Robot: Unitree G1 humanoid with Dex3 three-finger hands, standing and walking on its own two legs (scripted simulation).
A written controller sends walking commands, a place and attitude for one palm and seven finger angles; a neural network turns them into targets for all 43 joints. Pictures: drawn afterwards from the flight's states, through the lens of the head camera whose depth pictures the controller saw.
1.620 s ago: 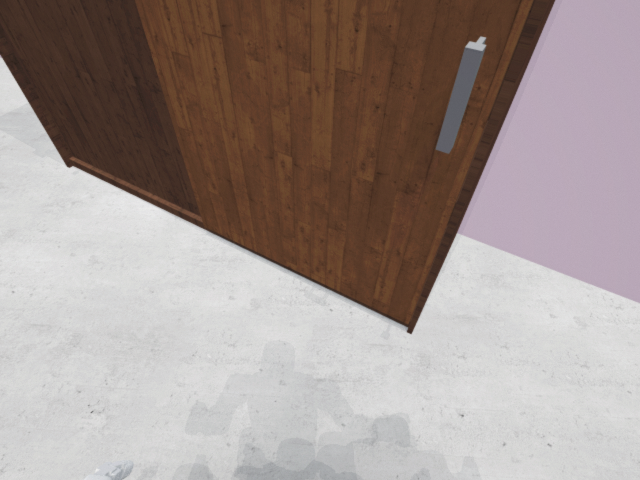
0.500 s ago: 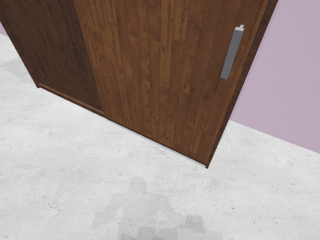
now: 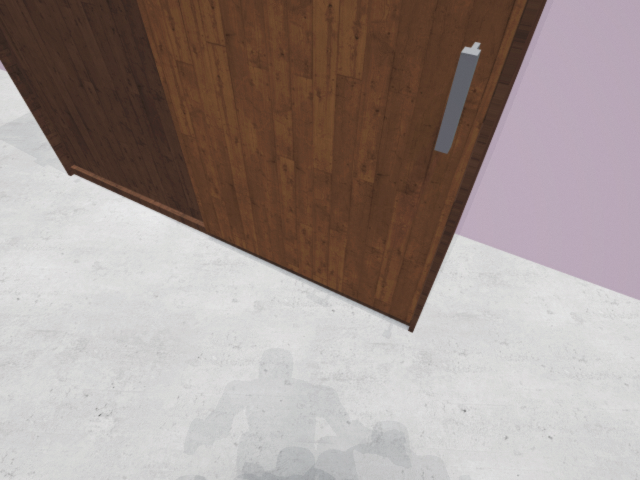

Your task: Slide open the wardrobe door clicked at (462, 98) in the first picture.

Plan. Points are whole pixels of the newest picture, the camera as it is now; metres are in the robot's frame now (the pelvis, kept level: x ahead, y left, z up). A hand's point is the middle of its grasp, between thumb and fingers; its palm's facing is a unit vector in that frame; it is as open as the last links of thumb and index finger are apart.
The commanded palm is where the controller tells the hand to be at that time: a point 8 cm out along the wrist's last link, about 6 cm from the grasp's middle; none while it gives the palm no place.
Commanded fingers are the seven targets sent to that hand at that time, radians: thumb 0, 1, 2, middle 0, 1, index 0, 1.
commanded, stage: turn to face it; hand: right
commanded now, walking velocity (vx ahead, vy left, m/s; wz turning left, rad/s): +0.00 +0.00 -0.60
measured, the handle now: (458, 99) +0.76 -0.21 +0.11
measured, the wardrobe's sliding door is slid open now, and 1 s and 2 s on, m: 0.00 0.00 0.00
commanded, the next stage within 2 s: take the last steps up to it in 0.74 s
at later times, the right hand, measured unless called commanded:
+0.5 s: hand out of the picture -0.01 -0.25 -0.18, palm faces +0.25 +0.95 -0.21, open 7.4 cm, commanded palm none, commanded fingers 0.00 -0.90 -0.90 0.20 0.30 0.20 0.30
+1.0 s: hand out of the picture -0.09 -0.17 -0.17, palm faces +0.43 +0.88 -0.21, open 7.4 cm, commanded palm none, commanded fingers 0.00 -0.90 -0.90 0.20 0.30 0.20 0.30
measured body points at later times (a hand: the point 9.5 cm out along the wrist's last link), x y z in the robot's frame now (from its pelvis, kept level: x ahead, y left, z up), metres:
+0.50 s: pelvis -0.03 -0.04 -0.01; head +0.00 -0.07 +0.44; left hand +0.06 +0.18 -0.15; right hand -0.03 -0.30 -0.17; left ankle -0.01 +0.11 -0.67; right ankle -0.01 -0.12 -0.75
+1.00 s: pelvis -0.03 +0.00 -0.01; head -0.03 +0.01 +0.44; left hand +0.10 +0.22 -0.16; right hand -0.11 -0.21 -0.15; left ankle -0.01 +0.11 -0.75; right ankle -0.09 -0.12 -0.69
